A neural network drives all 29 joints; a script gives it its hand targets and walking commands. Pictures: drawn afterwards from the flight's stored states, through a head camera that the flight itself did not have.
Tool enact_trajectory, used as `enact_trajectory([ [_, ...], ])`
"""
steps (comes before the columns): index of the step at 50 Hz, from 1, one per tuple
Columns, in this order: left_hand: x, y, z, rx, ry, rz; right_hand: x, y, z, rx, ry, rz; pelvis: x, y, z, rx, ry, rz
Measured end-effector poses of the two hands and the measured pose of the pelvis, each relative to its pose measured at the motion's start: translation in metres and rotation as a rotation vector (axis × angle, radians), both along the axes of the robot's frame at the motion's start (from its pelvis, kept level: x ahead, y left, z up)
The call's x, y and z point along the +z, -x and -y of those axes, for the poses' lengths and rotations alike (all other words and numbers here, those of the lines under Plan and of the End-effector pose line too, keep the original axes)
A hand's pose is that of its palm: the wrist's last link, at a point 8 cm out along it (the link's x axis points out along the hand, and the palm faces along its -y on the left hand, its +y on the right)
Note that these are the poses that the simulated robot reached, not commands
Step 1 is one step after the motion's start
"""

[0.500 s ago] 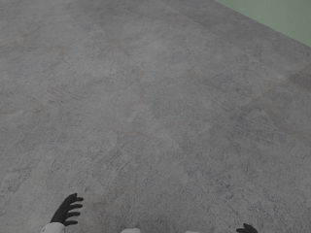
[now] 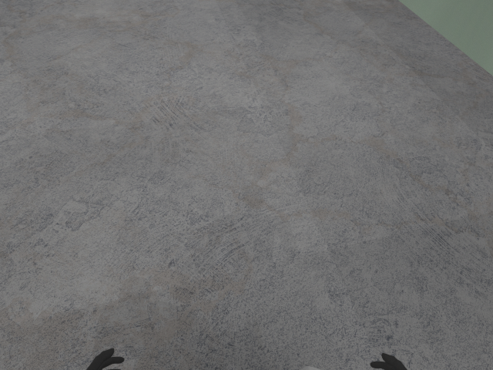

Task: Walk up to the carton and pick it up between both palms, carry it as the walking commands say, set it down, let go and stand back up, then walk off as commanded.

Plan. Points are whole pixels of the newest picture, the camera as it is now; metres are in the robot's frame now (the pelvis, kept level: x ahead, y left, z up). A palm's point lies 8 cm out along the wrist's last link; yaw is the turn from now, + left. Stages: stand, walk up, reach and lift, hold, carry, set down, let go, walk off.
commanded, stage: walk up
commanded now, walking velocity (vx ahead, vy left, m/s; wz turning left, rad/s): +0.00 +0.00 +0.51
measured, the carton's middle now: out of the picture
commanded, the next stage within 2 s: none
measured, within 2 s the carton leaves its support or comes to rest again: neither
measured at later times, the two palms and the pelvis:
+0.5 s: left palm out of the picture +0.12 +0.25 -0.07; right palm out of the picture +0.11 -0.26 -0.10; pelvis -0.02 -0.02 +0.01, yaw +9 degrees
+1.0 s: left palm out of the picture -0.03 +0.20 -0.06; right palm (374, 305) +0.24 -0.23 -0.09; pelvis +0.04 -0.05 +0.03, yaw +25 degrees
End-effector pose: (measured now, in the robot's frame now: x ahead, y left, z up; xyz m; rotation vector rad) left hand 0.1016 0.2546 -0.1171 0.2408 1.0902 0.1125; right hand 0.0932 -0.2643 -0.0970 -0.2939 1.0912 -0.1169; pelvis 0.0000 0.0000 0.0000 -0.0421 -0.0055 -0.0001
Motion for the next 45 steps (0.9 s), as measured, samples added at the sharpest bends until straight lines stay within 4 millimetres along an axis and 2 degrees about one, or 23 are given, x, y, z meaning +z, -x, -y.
enact_trajectory([
  [5,0.003,-0.009,-0.011,0.034,0.050,0.029,0.020,-0.009,-0.019,0.039,0.027,-0.002,0.011,0.001,-0.013,0.048,0.028,-0.008],
  [10,0.012,-0.021,-0.020,0.063,0.057,0.077,0.027,-0.018,-0.028,0.085,0.041,0.001,0.018,0.003,-0.018,0.091,0.035,-0.026],
  [16,0.021,-0.028,-0.019,0.066,0.035,0.110,0.022,-0.016,-0.026,0.094,0.027,0.002,0.017,0.008,-0.012,0.103,0.015,-0.027],
  [23,0.041,-0.027,-0.006,0.090,-0.031,0.154,0.004,-0.014,-0.011,0.135,-0.029,-0.012,0.016,0.016,0.014,0.145,-0.008,-0.033],
  [26,0.046,-0.013,0.005,0.107,-0.068,0.150,-0.008,-0.018,0.000,0.152,-0.065,-0.005,0.013,0.017,0.031,0.162,-0.037,-0.030],
  [29,0.048,0.017,0.019,0.150,-0.099,0.114,-0.017,-0.026,0.010,0.180,-0.100,0.006,0.010,0.017,0.049,0.191,-0.071,-0.021],
  [33,0.060,0.067,0.033,0.235,-0.122,0.046,-0.009,-0.048,0.014,0.245,-0.134,0.023,0.022,0.012,0.064,0.250,-0.104,-0.024],
  [37,0.070,0.102,0.045,0.290,-0.139,0.003,-0.004,-0.066,0.016,0.294,-0.164,0.031,0.029,0.003,0.072,0.286,-0.132,-0.022],
  [40,0.073,0.117,0.050,0.335,-0.145,-0.001,-0.002,-0.084,0.012,0.334,-0.176,0.045,0.030,-0.006,0.074,0.323,-0.134,-0.019],
  [45,0.069,0.130,0.055,0.409,-0.126,0.008,0.005,-0.119,-0.005,0.398,-0.177,0.082,0.030,-0.022,0.068,0.385,-0.120,-0.016],
])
